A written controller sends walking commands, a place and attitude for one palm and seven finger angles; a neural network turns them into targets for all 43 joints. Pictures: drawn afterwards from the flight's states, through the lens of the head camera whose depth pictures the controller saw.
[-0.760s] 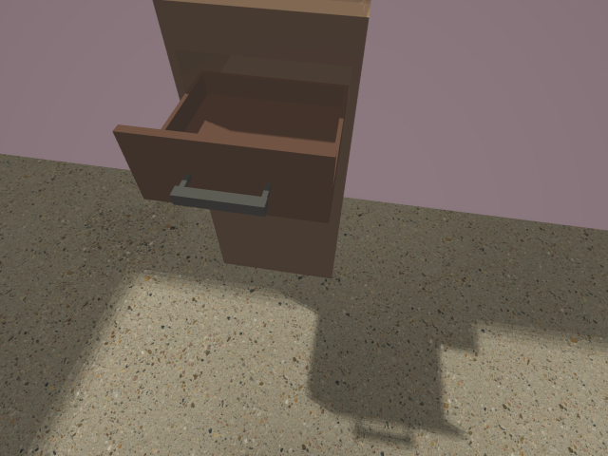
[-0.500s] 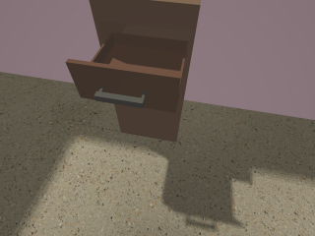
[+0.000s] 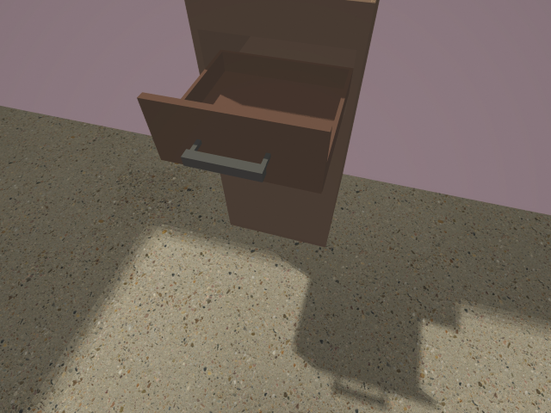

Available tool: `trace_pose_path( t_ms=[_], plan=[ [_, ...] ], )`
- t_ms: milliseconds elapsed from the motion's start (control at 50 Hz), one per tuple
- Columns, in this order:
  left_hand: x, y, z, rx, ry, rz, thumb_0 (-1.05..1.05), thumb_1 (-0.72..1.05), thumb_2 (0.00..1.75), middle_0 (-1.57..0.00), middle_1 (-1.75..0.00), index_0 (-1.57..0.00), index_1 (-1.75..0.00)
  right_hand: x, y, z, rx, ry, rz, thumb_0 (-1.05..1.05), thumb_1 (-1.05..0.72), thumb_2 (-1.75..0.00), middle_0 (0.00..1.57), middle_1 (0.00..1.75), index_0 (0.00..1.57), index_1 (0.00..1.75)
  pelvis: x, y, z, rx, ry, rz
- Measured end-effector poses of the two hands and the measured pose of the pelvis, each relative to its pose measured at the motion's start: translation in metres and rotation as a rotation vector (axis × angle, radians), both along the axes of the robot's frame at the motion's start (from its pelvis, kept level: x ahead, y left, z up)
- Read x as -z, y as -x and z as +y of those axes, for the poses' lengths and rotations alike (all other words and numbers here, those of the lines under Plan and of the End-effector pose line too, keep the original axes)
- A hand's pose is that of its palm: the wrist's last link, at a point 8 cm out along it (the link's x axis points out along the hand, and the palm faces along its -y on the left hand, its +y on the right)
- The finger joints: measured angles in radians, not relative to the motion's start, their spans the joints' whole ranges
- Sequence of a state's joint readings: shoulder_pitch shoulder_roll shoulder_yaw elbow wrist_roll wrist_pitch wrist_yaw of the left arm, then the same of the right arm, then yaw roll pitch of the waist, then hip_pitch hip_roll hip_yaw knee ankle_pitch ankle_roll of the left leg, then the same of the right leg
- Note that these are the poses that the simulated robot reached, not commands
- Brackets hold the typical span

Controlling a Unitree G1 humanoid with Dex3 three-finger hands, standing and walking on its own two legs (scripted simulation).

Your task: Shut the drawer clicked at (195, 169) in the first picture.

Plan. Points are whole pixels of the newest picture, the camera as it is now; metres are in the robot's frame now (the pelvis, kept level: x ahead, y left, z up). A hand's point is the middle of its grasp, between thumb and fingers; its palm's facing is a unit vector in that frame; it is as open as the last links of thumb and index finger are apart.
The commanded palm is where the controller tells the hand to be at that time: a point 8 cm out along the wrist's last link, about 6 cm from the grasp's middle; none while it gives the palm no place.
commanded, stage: stand and wait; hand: left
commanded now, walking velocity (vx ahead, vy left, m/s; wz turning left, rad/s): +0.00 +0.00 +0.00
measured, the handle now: (227, 158) +0.57 +0.13 +0.00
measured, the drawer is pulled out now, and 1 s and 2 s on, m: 0.30 0.30 0.30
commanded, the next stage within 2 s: turn or walk to find it in 0.16 s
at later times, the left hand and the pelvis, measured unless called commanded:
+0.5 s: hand out of the picture +0.04 +0.17 -0.17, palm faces +0.05 -0.98 -0.21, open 7.3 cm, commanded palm none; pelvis +0.01 -0.01 +0.00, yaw +0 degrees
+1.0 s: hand out of the picture +0.04 +0.19 -0.17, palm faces +0.02 -0.97 -0.24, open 7.3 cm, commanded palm none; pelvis +0.01 -0.01 +0.01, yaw -1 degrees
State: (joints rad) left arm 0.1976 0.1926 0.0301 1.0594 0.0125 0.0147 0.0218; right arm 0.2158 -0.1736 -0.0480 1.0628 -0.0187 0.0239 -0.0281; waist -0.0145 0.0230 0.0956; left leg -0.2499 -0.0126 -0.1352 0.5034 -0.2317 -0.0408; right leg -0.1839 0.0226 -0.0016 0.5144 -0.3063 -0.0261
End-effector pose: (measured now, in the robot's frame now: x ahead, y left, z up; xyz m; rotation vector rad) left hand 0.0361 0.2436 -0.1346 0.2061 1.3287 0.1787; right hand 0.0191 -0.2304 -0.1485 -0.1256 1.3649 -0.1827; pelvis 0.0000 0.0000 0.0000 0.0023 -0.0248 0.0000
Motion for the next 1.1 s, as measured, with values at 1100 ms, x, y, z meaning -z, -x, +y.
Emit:
trace_pose_path(
  t_ms=[1100],
  plan=[
    [0.003,-0.008,0.0,0.016,0.013,0.021,0.0,0.91,0.9,-0.2,-0.3,-0.2,-0.3,-0.013,-0.001,-0.02,0.028,0.068,-0.017,0.0,-0.91,-0.9,0.2,0.3,0.2,0.3,-0.003,-0.004,-0.005,0.058,0.011,-0.005]
  ],
)
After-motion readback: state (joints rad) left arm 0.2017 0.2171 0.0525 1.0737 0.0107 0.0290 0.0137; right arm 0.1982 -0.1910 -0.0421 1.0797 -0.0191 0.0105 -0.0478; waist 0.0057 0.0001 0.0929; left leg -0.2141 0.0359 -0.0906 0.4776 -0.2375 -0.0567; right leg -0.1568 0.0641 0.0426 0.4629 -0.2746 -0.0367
